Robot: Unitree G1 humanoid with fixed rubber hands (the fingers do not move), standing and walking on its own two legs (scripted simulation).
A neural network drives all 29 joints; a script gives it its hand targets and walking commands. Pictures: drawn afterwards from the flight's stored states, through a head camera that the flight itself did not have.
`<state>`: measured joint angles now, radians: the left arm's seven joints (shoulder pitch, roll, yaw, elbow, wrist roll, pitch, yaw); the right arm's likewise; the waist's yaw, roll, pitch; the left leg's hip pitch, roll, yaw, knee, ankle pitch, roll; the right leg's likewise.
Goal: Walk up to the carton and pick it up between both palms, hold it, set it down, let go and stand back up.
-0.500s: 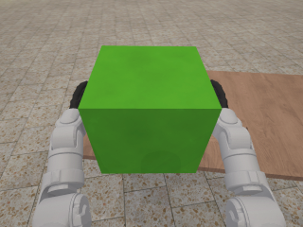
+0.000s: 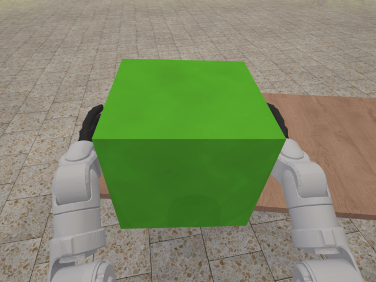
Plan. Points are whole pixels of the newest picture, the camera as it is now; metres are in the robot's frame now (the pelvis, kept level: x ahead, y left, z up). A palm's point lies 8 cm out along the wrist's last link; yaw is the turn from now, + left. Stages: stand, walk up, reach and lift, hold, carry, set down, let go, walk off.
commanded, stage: reach and lift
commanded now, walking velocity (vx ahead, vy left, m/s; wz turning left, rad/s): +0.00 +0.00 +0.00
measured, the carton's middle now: (184, 142) +0.39 -0.01 +0.14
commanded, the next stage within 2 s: hold in 0.84 s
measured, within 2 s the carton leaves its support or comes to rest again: neither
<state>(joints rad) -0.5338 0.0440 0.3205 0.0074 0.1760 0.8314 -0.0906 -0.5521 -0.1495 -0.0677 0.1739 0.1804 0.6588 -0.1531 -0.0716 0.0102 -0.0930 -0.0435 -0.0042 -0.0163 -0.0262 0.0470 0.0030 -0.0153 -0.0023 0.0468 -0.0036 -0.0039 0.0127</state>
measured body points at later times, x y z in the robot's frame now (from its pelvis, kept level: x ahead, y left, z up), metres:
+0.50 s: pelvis +0.01 +0.00 +0.00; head +0.00 +0.00 +0.45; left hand +0.37 +0.19 +0.17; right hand +0.38 -0.18 +0.17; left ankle +0.02 +0.12 -0.76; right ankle -0.01 -0.13 -0.76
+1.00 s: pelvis +0.01 -0.01 +0.00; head +0.01 -0.01 +0.45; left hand +0.37 +0.18 +0.18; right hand +0.37 -0.19 +0.16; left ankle +0.02 +0.12 -0.76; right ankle -0.01 -0.13 -0.76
